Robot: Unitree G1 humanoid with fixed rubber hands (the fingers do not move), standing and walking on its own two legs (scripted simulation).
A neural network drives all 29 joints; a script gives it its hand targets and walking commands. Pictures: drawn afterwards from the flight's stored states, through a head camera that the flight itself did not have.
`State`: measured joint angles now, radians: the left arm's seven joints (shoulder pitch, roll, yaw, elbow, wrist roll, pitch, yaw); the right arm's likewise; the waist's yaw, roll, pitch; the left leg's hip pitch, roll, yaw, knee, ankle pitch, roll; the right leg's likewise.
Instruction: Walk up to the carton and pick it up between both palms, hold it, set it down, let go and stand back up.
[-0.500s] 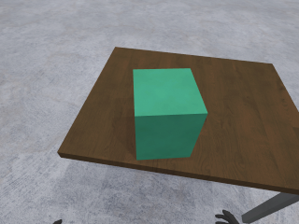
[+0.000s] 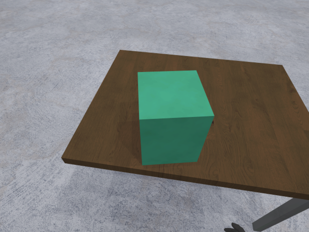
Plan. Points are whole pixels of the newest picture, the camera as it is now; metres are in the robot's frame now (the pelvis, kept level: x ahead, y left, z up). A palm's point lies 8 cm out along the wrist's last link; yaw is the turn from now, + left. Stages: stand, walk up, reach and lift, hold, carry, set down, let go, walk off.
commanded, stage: stand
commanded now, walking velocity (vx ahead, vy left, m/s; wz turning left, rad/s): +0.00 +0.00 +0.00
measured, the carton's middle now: (168, 118) +0.48 +0.00 -0.02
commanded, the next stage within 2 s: none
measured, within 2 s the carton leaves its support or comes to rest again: neither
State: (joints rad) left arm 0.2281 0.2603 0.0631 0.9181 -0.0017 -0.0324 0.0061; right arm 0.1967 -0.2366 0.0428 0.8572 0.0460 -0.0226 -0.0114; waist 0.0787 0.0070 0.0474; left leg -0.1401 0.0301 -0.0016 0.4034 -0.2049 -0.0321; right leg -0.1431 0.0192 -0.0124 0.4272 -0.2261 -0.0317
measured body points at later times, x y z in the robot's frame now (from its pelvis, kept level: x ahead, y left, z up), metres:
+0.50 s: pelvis +0.00 +0.00 +0.00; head +0.00 -0.01 +0.45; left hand +0.06 +0.28 -0.13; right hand +0.12 -0.24 -0.13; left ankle +0.01 +0.14 -0.74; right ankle +0.01 -0.10 -0.74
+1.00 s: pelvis +0.00 +0.00 +0.00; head +0.00 -0.01 +0.45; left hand +0.06 +0.28 -0.12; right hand +0.12 -0.24 -0.14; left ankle +0.01 +0.14 -0.74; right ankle +0.01 -0.10 -0.74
